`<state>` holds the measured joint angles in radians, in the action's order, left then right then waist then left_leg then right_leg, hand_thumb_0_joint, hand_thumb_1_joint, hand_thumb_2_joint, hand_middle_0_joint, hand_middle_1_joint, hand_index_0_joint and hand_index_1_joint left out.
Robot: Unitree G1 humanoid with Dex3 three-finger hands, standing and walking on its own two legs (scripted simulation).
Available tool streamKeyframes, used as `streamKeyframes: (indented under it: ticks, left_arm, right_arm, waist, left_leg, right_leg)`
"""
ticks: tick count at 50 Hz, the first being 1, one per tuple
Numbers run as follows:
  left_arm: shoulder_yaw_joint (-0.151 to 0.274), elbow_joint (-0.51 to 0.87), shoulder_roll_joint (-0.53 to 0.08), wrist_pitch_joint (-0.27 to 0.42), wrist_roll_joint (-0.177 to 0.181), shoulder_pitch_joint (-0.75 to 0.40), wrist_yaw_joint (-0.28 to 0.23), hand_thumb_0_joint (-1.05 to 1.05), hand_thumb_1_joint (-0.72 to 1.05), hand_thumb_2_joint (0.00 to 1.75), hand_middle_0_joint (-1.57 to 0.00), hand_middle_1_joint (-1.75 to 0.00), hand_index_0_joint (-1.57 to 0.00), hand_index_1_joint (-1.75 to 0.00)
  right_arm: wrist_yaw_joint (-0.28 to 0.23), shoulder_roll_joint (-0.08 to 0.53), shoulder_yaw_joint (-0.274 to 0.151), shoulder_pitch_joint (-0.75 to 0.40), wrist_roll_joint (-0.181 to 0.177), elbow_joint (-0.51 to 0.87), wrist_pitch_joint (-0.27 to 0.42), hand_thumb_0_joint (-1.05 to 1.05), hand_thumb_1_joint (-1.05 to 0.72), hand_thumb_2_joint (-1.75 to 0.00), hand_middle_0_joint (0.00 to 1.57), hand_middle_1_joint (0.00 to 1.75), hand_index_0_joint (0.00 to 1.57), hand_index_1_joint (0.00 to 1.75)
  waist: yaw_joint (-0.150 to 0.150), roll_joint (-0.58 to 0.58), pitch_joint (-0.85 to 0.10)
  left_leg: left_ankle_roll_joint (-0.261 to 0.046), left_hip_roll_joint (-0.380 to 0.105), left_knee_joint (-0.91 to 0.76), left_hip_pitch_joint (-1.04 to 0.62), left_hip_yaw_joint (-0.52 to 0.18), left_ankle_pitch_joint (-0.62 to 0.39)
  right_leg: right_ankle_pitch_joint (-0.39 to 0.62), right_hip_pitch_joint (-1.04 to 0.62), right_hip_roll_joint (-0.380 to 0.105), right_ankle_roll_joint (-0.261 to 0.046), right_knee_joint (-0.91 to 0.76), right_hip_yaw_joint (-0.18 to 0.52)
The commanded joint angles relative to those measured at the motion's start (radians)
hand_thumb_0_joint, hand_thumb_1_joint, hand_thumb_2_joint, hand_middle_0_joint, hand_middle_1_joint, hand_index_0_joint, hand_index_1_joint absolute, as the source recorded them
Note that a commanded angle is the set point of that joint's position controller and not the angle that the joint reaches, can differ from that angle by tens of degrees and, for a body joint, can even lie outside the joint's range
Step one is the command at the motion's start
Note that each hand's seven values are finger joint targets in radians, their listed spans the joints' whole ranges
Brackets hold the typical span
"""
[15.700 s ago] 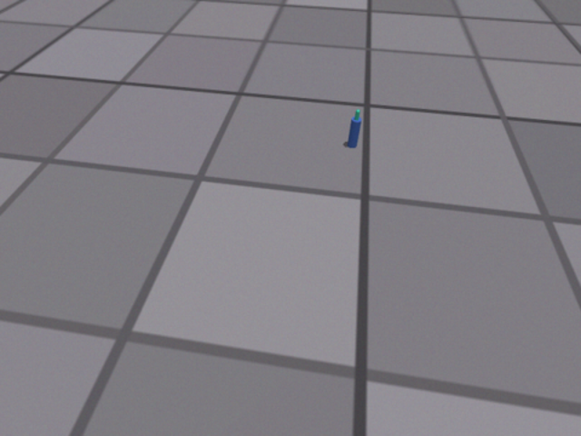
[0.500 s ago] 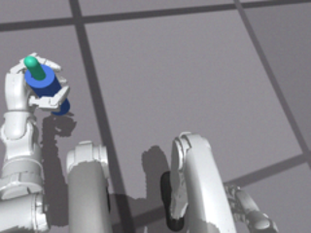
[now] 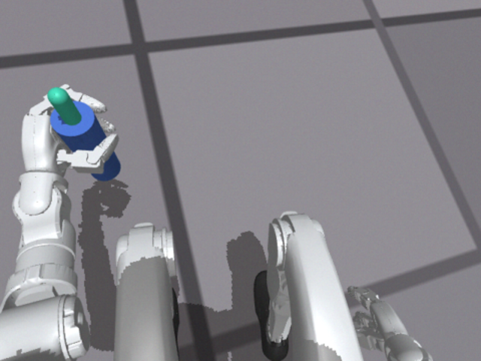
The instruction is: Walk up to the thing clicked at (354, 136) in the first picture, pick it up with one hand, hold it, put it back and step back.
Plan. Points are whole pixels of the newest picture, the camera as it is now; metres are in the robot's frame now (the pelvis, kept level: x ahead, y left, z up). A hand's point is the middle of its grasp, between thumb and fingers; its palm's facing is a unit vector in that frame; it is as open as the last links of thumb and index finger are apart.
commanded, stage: settle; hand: left
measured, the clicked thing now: (86, 138) +0.45 +0.22 -0.03
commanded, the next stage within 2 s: lift in 0.08 s
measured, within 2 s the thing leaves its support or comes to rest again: neither
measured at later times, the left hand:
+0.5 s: hand (84, 127) +0.45 +0.21 +0.02, palm faces +0.00 -1.00 -0.04, open 7.4 cm
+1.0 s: hand (25, 89) +0.41 +0.21 +0.16, palm faces +0.02 -1.00 -0.03, open 7.4 cm
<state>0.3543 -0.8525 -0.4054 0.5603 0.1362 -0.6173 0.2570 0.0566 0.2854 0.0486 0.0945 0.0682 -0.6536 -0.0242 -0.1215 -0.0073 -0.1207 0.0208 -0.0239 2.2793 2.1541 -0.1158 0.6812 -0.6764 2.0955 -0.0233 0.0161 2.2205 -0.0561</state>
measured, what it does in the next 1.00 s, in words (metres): rises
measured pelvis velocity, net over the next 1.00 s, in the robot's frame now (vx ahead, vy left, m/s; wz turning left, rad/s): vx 0.02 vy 0.00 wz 0.04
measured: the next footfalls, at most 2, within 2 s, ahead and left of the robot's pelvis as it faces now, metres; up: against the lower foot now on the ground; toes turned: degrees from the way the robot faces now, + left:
none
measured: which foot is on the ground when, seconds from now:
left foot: down 0.00-1.00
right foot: down 0.00-1.00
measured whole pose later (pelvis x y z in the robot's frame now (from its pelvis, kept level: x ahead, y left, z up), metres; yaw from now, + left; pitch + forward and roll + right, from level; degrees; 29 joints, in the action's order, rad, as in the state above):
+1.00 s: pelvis +0.02 +0.00 +0.14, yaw +2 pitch +30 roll -4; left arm 0.23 -0.37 -0.31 0.30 0.20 -0.31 0.21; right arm -0.02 0.25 0.00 0.13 -0.03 -0.60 0.02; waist -0.05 0.02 -0.19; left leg 0.02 -0.04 1.83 1.70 -0.07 0.66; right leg -0.65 1.66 -0.02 0.01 1.79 -0.05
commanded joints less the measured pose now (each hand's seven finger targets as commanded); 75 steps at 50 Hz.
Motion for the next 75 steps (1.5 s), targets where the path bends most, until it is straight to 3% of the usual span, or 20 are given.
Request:
streamKeyframes:
  ticks: [1,5,8,14,20,30,34,35,36,39,44,49,52,53,57,60,64,68,72,75]
  left_arm:
    - [0.024,0.228,-0.173,0.089,0.025,-0.346,0.003,0.00,0.43,1.35,-1.37,-1.48,-1.38,-1.49]
    - [0.056,0.170,-0.203,0.087,0.018,-0.318,-0.001,0.00,0.41,1.34,-1.38,-1.47,-1.38,-1.48]
    - [0.040,0.221,-0.201,0.100,0.028,-0.395,0.000,0.00,0.39,1.33,-1.36,-1.47,-1.38,-1.47]
    - [0.040,0.254,-0.221,0.102,0.012,-0.371,0.004,0.00,0.46,1.24,-1.33,-1.42,-1.35,-1.41]
    - [0.054,0.302,-0.219,0.059,0.034,-0.310,0.025,0.00,0.50,1.25,-1.33,-1.43,-1.36,-1.41]
    - [0.000,0.446,-0.156,-0.021,0.071,-0.214,0.037,0.00,0.50,1.25,-1.30,-1.41,-1.34,-1.38]
    - [-0.006,0.538,-0.143,-0.060,0.089,-0.184,0.025,0.00,0.52,1.26,-1.31,-1.42,-1.34,-1.39]
    - [0.030,0.559,-0.166,-0.068,0.091,-0.159,0.014,0.00,0.53,1.26,-1.31,-1.42,-1.34,-1.40]
    - [-0.003,0.574,-0.142,-0.076,0.088,-0.152,0.009,0.00,0.51,1.27,-1.31,-1.43,-1.35,-1.40]
    - [-0.018,0.637,-0.122,-0.104,0.092,-0.109,-0.006,0.00,0.53,1.27,-1.30,-1.42,-1.33,-1.40]
    - [-0.039,0.722,-0.109,-0.150,0.089,-0.018,-0.036,0.00,0.52,1.27,-1.29,-1.41,-1.32,-1.39]
    - [-0.043,0.782,-0.088,-0.196,0.101,0.092,-0.064,0.00,0.50,1.27,-1.29,-1.42,-1.33,-1.40]
    - [-0.089,0.825,-0.057,-0.215,0.096,0.152,-0.069,0.00,0.49,1.27,-1.29,-1.42,-1.33,-1.40]
    - [-0.080,0.844,-0.069,-0.218,0.101,0.152,-0.069,0.00,0.50,1.27,-1.29,-1.42,-1.32,-1.39]
    - [-0.116,0.858,-0.024,-0.235,0.110,0.148,-0.077,0.00,0.47,1.26,-1.29,-1.41,-1.32,-1.39]
    - [-0.095,0.832,-0.036,-0.240,0.115,0.208,-0.079,0.00,0.47,1.25,-1.28,-1.40,-1.31,-1.38]
    - [-0.114,0.848,-0.031,-0.234,0.099,0.218,-0.082,0.00,0.44,1.25,-1.30,-1.41,-1.33,-1.39]
    - [-0.152,0.835,0.002,-0.226,0.108,0.202,-0.066,0.00,0.40,1.25,-1.31,-1.42,-1.33,-1.40]
    - [-0.113,0.826,-0.028,-0.221,0.108,0.231,-0.067,0.00,0.41,1.24,-1.29,-1.40,-1.33,-1.38]
    - [-0.129,0.813,0.001,-0.210,0.114,0.240,-0.066,0.00,0.41,1.25,-1.31,-1.42,-1.34,-1.40]
  right_arm:
    - [-0.014,0.201,-0.079,0.115,-0.007,0.058,0.029,0.00,-0.87,-0.89,0.20,0.30,0.20,0.30]
    - [-0.015,0.202,-0.085,0.126,-0.007,0.051,0.034,0.00,-0.88,-0.89,0.20,0.30,0.20,0.30]
    - [-0.017,0.199,-0.088,0.117,-0.005,0.057,0.040,0.00,-0.88,-0.89,0.20,0.30,0.20,0.30]
    - [-0.020,0.196,-0.093,0.136,-0.008,0.048,0.046,0.00,-0.91,-0.90,0.20,0.30,0.20,0.30]
    - [-0.031,0.191,-0.100,0.143,-0.025,0.063,0.051,0.00,-0.90,-0.90,0.20,0.30,0.20,0.30]
    - [-0.049,0.176,-0.109,0.126,-0.063,0.099,0.056,0.00,-0.90,-0.90,0.20,0.30,0.20,0.30]
    - [-0.060,0.169,-0.114,0.136,-0.076,0.108,0.065,0.00,-0.89,-0.89,0.20,0.30,0.20,0.30]
    - [-0.062,0.162,-0.114,0.130,-0.078,0.117,0.066,0.00,-0.89,-0.89,0.20,0.30,0.20,0.30]
    - [-0.065,0.152,-0.111,0.120,-0.080,0.121,0.066,0.00,-0.89,-0.89,0.20,0.30,0.20,0.30]
    - [-0.073,0.154,-0.118,0.115,-0.090,0.128,0.071,0.00,-0.89,-0.89,0.20,0.30,0.20,0.30]
    - [-0.089,0.142,-0.121,0.112,-0.103,0.145,0.076,0.00,-0.89,-0.89,0.20,0.30,0.20,0.30]
    - [-0.099,0.131,-0.119,0.097,-0.115,0.159,0.084,0.00,-0.89,-0.89,0.20,0.30,0.20,0.30]
    - [-0.107,0.131,-0.123,0.098,-0.121,0.168,0.094,0.00,-0.89,-0.89,0.20,0.30,0.20,0.30]
    - [-0.109,0.127,-0.119,0.090,-0.122,0.166,0.099,0.00,-0.89,-0.89,0.20,0.30,0.20,0.30]
    - [-0.117,0.116,-0.116,0.100,-0.126,0.161,0.113,0.00,-0.90,-0.89,0.20,0.30,0.20,0.30]
    - [-0.120,0.114,-0.114,0.108,-0.128,0.154,0.121,0.00,-0.89,-0.89,0.20,0.30,0.20,0.30]
    - [-0.118,0.103,-0.108,0.110,-0.123,0.164,0.132,0.00,-0.89,-0.89,0.20,0.30,0.20,0.30]
    - [-0.119,0.101,-0.106,0.116,-0.122,0.159,0.141,0.00,-0.90,-0.89,0.20,0.30,0.20,0.30]
    - [-0.118,0.095,-0.103,0.128,-0.117,0.159,0.143,0.00,-0.89,-0.89,0.20,0.30,0.20,0.30]
    - [-0.118,0.090,-0.100,0.117,-0.116,0.163,0.147,0.00,-0.90,-0.89,0.20,0.30,0.20,0.30]
  waist:
    - [-0.012,0.171,-0.618]
    - [0.002,0.148,-0.631]
    - [-0.001,0.154,-0.644]
    - [0.016,0.180,-0.702]
    - [0.032,0.179,-0.754]
    - [0.034,0.133,-0.693]
    - [0.038,0.128,-0.720]
    - [0.056,0.110,-0.719]
    - [0.051,0.105,-0.693]
    - [0.058,0.130,-0.676]
    - [0.067,0.123,-0.694]
    - [0.082,0.116,-0.641]
    - [0.065,0.113,-0.609]
    - [0.077,0.123,-0.593]
    - [0.052,0.113,-0.512]
    - [0.072,0.110,-0.473]
    - [0.083,0.117,-0.445]
    - [0.067,0.120,-0.429]
    - [0.088,0.101,-0.421]
    - [0.082,0.075,-0.379]
  left_leg:
    - [-0.044,0.016,-0.298,-0.439,0.063,-0.081]
    - [-0.046,0.018,-0.300,-0.439,0.075,-0.077]
    - [-0.050,0.020,-0.304,-0.434,0.082,-0.025]
    - [-0.044,0.021,-0.322,-0.496,0.085,-0.104]
    - [-0.044,0.022,-0.351,-0.560,0.087,-0.169]
    - [-0.050,0.018,-0.457,-0.591,0.075,-0.103]
    - [-0.049,0.015,-0.497,-0.654,0.071,-0.145]
    - [-0.051,0.014,-0.507,-0.659,0.076,-0.144]
    - [-0.052,0.012,-0.520,-0.649,0.078,-0.121]
    - [-0.046,0.010,-0.587,-0.721,0.060,-0.080]
    - [-0.045,0.007,-0.658,-0.835,0.059,-0.163]
    - [-0.041,0.005,-0.752,-0.935,0.047,-0.186]
    - [-0.036,0.001,-0.822,-1.017,0.033,-0.202]
    - [-0.034,0.001,-0.837,-1.031,0.034,-0.204]
    - [-0.031,-0.004,-0.919,-1.098,0.021,-0.183]
    - [-0.029,-0.001,-0.967,-1.146,0.028,-0.213]
    - [-0.025,0.002,-1.032,-1.212,0.033,-0.247]
    - [-0.023,0.001,-1.079,-1.290,0.045,-0.286]
    - [-0.026,0.007,-1.124,-1.329,0.060,-0.337]
    - [-0.028,0.010,-1.160,-1.340,0.071,-0.314]
  right_leg:
    - [0.127,-0.325,0.033,-0.056,-0.250,-0.045]
    - [0.117,-0.346,0.032,-0.054,-0.264,-0.034]
    - [0.073,-0.352,0.034,-0.053,-0.289,-0.024]
    - [0.140,-0.379,0.030,-0.059,-0.284,-0.022]
    - [0.197,-0.437,0.027,-0.059,-0.314,-0.014]
    - [0.137,-0.492,0.023,-0.055,-0.430,0.001]
    - [0.177,-0.560,0.022,-0.052,-0.478,0.006]
    - [0.174,-0.590,0.021,-0.048,-0.503,0.014]
    - [0.149,-0.604,0.021,-0.046,-0.524,0.022]
    - [0.118,-0.604,0.020,-0.051,-0.565,0.020]
    - [0.200,-0.717,0.021,-0.048,-0.639,0.025]
    - [0.221,-0.798,0.024,-0.046,-0.723,0.020]
    - [0.246,-0.844,0.023,-0.043,-0.777,0.012]
    - [0.248,-0.858,0.024,-0.043,-0.792,0.013]
    - [0.240,-0.901,0.026,-0.039,-0.866,0.011]
    - [0.264,-0.962,0.026,-0.038,-0.916,0.013]
    - [0.290,-1.035,0.024,-0.040,-0.976,0.010]
    - [0.327,-1.095,0.026,-0.039,-1.035,0.010]
    - [0.369,-1.194,0.026,-0.037,-1.095,0.012]
    - [0.356,-1.234,0.026,-0.033,-1.140,0.017]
